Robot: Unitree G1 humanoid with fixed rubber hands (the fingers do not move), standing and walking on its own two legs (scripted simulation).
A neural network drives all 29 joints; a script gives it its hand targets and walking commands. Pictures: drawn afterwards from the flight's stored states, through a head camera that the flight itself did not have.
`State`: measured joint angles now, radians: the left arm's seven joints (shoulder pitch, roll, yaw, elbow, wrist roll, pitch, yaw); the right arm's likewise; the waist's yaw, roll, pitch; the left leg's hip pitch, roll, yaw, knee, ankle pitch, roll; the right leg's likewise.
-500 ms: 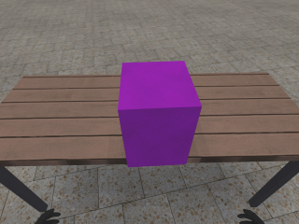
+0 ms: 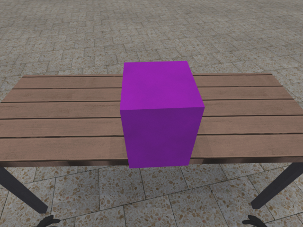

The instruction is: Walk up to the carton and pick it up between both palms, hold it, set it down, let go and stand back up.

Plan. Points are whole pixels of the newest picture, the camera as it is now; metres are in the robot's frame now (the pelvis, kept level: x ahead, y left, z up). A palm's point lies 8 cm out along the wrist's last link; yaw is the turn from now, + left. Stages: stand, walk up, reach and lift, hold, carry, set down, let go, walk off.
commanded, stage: stand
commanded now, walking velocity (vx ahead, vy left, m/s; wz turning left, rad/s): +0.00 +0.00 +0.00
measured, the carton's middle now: (157, 116) +0.48 +0.01 +0.03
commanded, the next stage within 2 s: none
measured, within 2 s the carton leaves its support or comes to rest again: neither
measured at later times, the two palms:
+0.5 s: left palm out of the picture +0.09 +0.31 -0.07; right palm out of the picture +0.12 -0.29 -0.09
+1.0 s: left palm out of the picture +0.08 +0.31 -0.08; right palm out of the picture +0.12 -0.29 -0.09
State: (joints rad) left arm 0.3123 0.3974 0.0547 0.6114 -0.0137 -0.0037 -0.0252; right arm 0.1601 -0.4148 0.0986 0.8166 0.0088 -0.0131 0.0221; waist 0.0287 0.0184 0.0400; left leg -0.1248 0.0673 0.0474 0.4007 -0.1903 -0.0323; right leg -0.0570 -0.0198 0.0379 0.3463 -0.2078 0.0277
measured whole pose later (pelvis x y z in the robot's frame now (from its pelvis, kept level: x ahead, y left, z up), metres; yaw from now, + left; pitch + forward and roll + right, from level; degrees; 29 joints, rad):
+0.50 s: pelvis +0.00 +0.00 +0.00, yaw +0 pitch -5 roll -1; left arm 0.31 0.40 0.05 0.65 -0.01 0.00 -0.02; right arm 0.16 -0.42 0.10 0.85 0.01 -0.01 0.02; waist 0.03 0.02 0.05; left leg -0.12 0.07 0.05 0.40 -0.19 -0.03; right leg -0.06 -0.02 0.04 0.35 -0.20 0.03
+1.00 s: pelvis +0.00 +0.00 +0.00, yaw +0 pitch -5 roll -1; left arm 0.30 0.40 0.05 0.67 -0.01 0.00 -0.02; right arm 0.16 -0.42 0.10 0.87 0.01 -0.01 0.02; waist 0.03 0.01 0.06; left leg -0.12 0.07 0.05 0.40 -0.19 -0.03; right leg -0.06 -0.02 0.04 0.35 -0.20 0.03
